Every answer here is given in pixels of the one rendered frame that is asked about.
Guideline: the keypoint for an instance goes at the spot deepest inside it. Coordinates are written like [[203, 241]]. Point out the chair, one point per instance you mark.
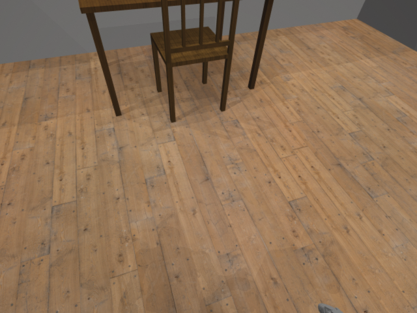
[[191, 46]]

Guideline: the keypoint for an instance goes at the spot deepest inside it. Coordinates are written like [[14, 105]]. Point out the table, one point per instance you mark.
[[88, 7]]

